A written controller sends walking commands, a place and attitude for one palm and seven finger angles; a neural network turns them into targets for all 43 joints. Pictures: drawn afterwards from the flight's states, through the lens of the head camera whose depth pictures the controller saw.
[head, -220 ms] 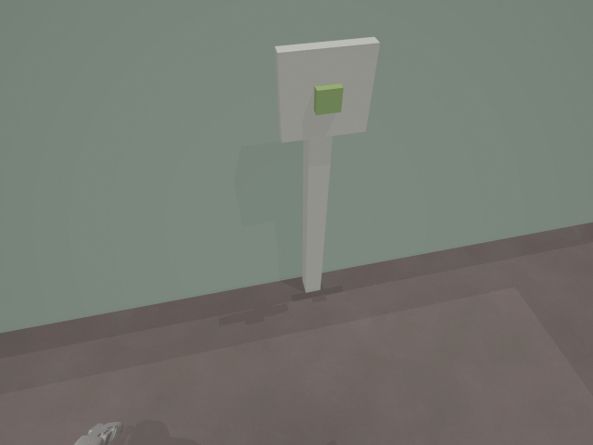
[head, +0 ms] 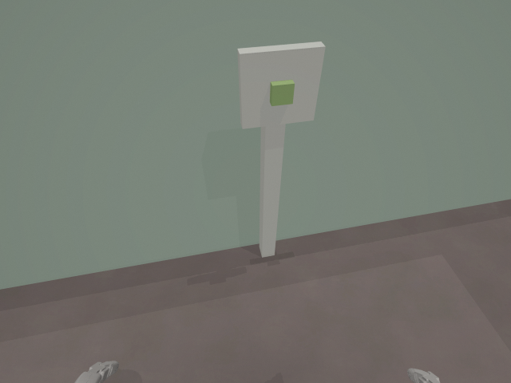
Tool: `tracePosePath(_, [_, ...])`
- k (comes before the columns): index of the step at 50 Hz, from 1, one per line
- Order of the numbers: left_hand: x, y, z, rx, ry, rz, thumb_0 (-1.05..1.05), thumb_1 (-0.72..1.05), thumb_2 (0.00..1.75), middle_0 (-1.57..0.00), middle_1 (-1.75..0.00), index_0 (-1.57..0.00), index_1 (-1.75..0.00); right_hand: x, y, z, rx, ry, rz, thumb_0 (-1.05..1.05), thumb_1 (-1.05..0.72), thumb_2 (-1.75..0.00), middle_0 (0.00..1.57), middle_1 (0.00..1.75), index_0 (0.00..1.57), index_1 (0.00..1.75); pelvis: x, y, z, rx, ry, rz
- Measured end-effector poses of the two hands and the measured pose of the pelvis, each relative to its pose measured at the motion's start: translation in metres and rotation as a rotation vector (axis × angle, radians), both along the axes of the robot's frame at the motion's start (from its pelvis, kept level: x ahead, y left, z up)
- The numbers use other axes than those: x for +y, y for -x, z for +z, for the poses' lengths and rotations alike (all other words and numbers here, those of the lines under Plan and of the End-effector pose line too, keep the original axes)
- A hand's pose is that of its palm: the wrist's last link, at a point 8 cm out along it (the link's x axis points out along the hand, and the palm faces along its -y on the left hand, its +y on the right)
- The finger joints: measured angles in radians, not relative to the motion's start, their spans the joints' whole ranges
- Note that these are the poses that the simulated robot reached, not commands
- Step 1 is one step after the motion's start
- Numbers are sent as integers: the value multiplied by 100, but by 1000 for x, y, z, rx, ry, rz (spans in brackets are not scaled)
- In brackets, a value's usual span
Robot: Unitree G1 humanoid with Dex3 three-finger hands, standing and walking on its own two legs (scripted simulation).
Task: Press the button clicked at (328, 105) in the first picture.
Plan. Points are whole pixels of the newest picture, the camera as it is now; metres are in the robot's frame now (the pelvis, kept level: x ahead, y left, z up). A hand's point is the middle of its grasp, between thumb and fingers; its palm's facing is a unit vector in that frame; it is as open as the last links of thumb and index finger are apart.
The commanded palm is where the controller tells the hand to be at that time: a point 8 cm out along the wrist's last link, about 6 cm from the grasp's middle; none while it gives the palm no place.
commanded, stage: stand and wait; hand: left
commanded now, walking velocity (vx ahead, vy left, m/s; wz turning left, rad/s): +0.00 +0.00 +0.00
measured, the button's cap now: (281, 92) +0.76 -0.01 +0.08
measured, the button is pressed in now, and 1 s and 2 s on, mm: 0 0 0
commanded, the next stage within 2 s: look at it before walking up in 0.60 s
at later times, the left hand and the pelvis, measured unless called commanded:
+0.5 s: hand out of the picture +0.04 +0.23 -0.15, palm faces -0.01 -0.94 -0.34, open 7.4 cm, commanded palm none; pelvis -0.02 -0.01 +0.01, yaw +0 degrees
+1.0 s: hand out of the picture +0.04 +0.23 -0.15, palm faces -0.02 -0.95 -0.32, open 7.4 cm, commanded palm none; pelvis -0.03 -0.01 +0.01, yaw +0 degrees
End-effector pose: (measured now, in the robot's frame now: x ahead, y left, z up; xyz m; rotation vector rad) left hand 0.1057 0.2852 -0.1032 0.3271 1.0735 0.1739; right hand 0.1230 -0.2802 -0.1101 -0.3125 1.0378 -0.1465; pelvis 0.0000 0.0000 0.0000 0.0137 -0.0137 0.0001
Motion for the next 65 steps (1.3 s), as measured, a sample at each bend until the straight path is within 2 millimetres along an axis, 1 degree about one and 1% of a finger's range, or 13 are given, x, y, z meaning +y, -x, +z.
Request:
tracePosePath(3, [-3, 8, -2, 18, 8, 9, 1, 90, 90, -20, -30, -20, -30, -1, 4, 0, 13, 0, 0, 1, -90, -90, 20, 30, 20, 30, -2, 2, 1, -2, 0, 1])
tracePosePath(6, [-5, 19, -5, 44, 11, 20, 1, 90, 90, -20, -30, -20, -30, -4, 12, -2, 37, 2, -5, 1, -90, -90, 20, 30, 20, 30, -4, 4, 2, -4, 1, 2])
tracePosePath(15, [-6, 53, -9, 131, 10, 51, 1, 90, 90, -20, -30, -20, -30, -16, 46, -8, 130, 11, -33, 1, -90, -90, 20, 30, 20, 30, -10, 12, 4, -8, 4, 2])
tracePosePath(21, [-6, 66, -9, 153, 5, 62, 1, 90, 90, -20, -30, -20, -30, -20, 66, -10, 172, 10, -49, 1, -90, -90, 20, 30, 20, 30, -12, 16, 5, -12, 5, 2])
tracePosePath(28, [-8, 66, -7, 140, 3, 59, 1, 90, 90, -20, -30, -20, -30, -20, 77, -11, 180, 3, -59, 1, -90, -90, 20, 30, 20, 30, -13, 21, 6, -18, 5, 0])
tracePosePath(39, [-11, 62, -6, 107, 14, 44, 1, 90, 90, -20, -30, -20, -30, -19, 84, -9, 168, 0, -62, 1, -90, -90, 20, 30, 20, 30, -13, 28, 7, -19, 7, -2])
tracePosePath(50, [-10, 69, -9, 132, 22, 43, 1, 90, 90, -20, -30, -20, -30, -17, 92, -8, 186, 4, -69, 1, -90, -90, 20, 30, 20, 30, -11, 30, 8, -15, 8, -5])
tracePosePath(57, [-7, 73, -11, 145, 22, 50, 1, 90, 90, -20, -30, -20, -30, -15, 92, -7, 191, 7, -72, 1, -90, -90, 20, 30, 20, 30, -9, 29, 8, -15, 9, -6])
tracePosePath(65, [-4, 74, -10, 148, 20, 52, 1, 90, 90, -20, -30, -20, -30, -13, 87, -6, 182, 8, -67, 1, -90, -90, 20, 30, 20, 30, -7, 28, 8, -15, 9, -6])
